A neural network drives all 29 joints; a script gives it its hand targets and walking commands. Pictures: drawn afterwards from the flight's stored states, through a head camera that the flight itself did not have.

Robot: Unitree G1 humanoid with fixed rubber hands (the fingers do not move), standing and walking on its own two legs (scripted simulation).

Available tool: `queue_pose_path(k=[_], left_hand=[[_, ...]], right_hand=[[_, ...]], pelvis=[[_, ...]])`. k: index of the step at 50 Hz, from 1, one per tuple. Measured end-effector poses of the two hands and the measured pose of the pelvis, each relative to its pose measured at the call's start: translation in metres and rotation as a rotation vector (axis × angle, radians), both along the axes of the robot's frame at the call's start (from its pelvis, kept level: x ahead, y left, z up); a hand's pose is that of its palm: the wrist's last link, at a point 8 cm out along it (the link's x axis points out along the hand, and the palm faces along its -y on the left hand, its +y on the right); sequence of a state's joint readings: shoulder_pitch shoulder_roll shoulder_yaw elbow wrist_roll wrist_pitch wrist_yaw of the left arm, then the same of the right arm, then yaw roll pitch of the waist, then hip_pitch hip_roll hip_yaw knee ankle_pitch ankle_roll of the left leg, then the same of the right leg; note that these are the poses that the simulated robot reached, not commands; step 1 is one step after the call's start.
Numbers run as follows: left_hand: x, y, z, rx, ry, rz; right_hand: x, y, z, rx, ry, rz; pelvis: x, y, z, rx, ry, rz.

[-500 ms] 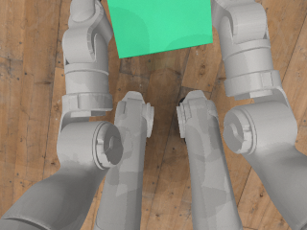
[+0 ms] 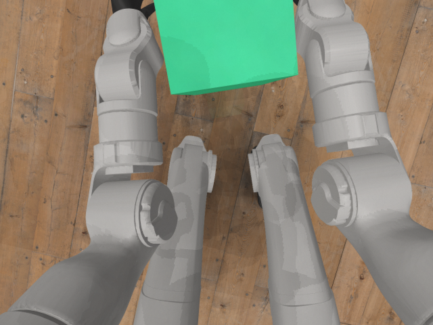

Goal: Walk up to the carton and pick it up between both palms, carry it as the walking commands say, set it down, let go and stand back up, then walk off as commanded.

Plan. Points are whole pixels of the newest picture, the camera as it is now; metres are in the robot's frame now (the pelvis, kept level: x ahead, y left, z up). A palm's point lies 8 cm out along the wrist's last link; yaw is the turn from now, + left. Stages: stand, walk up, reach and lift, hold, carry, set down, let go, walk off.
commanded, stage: reach and lift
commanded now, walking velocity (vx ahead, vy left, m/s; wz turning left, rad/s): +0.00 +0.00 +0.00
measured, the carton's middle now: (223, 35) +0.51 +0.02 -0.14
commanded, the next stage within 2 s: none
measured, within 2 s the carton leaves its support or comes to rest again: neither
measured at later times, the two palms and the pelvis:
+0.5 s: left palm (107, 9) +0.49 +0.14 -0.01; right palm out of the picture +0.52 -0.09 -0.01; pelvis +0.01 +0.00 +0.05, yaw +0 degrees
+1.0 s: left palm (73, 0) +0.47 +0.14 +0.07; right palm out of the picture +0.49 -0.09 +0.06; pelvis +0.01 +0.00 +0.11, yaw -1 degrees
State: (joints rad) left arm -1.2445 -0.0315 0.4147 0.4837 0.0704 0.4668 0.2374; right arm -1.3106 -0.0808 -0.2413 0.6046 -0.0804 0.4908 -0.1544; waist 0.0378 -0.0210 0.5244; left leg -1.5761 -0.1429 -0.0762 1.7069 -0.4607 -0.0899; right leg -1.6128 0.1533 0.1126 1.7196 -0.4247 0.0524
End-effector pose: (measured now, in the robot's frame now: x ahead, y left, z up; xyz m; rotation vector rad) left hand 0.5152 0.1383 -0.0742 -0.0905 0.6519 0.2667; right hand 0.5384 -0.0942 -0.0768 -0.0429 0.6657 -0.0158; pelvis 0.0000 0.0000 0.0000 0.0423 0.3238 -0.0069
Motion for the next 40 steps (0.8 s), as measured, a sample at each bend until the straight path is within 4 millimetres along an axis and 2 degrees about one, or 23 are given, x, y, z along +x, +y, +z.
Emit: queue_pose_path(k=[40], left_hand=[[-0.037, 0.0, 0.11, 0.004, 0.01, 0.001]], right_hand=[[-0.037, 0.0, 0.108, -0.011, 0.01, 0.015]], pelvis=[[0.009, 0.0, 0.089, -0.013, -0.151, -0.007]])
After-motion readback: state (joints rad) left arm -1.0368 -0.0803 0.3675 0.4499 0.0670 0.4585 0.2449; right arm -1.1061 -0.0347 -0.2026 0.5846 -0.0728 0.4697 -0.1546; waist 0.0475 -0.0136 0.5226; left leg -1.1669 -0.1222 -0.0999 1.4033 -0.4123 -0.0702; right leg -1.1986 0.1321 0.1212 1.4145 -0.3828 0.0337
